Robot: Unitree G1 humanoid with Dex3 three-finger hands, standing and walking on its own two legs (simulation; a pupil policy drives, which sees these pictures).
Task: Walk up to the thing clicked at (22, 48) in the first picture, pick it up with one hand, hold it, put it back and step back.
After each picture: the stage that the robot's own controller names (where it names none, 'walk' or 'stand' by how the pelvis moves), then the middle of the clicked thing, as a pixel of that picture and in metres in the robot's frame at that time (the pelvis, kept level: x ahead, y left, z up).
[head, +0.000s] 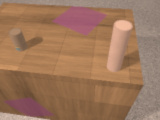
stand; (18, 40) +0.69 +0.37 -0.06
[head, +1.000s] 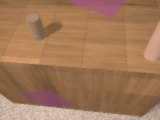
rise first; (36, 27) +0.63 +0.24 -0.02
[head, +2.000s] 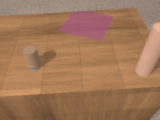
stand; (32, 58) +0.55 +0.26 -0.05
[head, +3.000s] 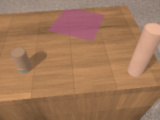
stand; (21, 60) +0.52 +0.29 -0.06
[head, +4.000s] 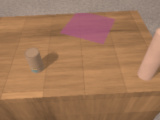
stand; (34, 60) +0.54 +0.25 -0.06
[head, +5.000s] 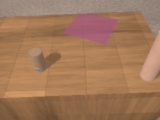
stand; (37, 60) +0.54 +0.24 -0.06
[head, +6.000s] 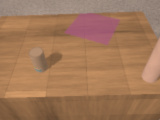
stand; (38, 60) +0.54 +0.23 -0.06
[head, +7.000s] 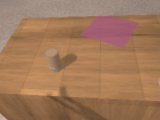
rise first; (53, 60) +0.54 +0.20 -0.06
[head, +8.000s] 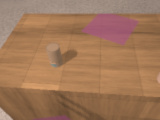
go down; (54, 55) +0.57 +0.20 -0.06
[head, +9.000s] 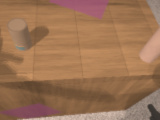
go down; (20, 35) +0.56 +0.19 -0.01
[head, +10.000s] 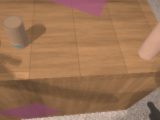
close in; (16, 33) +0.56 +0.20 +0.01
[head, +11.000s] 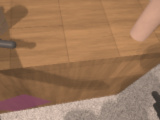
close; out of the picture +0.58 +0.21 +0.05
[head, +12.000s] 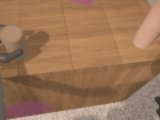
lift; (16, 43) +0.49 +0.16 +0.04
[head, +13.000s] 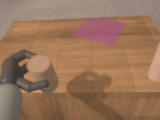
lift; (44, 74) +0.32 +0.13 +0.14
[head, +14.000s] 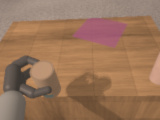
hold; (46, 80) +0.31 +0.13 +0.12
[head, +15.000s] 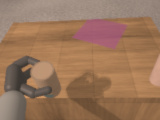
hold; (47, 80) +0.31 +0.13 +0.12
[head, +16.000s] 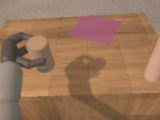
crouch; (41, 55) +0.40 +0.14 +0.14
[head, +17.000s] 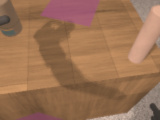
lower; (5, 15) +0.52 +0.17 +0.16
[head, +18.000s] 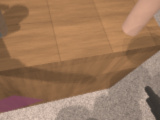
lower; out of the picture +0.55 +0.17 +0.05
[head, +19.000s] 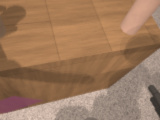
lower; out of the picture +0.55 +0.18 +0.05
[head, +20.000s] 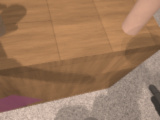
lower; out of the picture +0.55 +0.18 +0.05
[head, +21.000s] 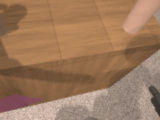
lower; out of the picture +0.55 +0.18 +0.05
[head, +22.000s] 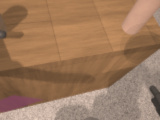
withdraw; out of the picture +0.55 +0.17 +0.05
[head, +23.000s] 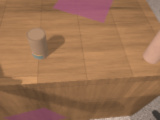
sink last; (38, 44) +0.52 +0.15 +0.01
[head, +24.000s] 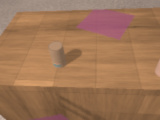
stand; (57, 55) +0.54 +0.16 -0.01
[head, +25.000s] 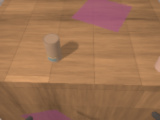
stand; (53, 48) +0.53 +0.15 +0.00
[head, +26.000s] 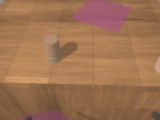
stand; (52, 49) +0.53 +0.15 +0.00
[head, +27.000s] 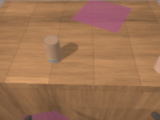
stand; (53, 49) +0.53 +0.15 +0.00
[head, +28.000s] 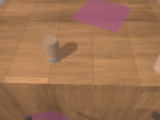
stand; (52, 49) +0.53 +0.15 +0.00
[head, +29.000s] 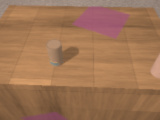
stand; (55, 53) +0.54 +0.15 -0.03
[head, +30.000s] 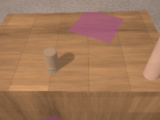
walk; (51, 60) +0.54 +0.17 -0.06
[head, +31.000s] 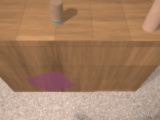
walk; (56, 11) +0.73 +0.14 -0.03
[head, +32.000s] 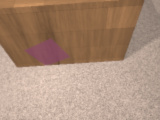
walk; out of the picture +1.03 +0.26 -0.03
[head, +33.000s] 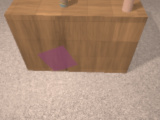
stand; out of the picture +1.14 +0.16 -0.06
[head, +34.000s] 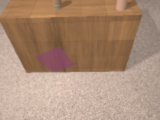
stand; (57, 0) +1.14 +0.19 -0.06
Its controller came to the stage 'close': yes
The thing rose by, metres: 0.21
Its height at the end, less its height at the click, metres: +0.00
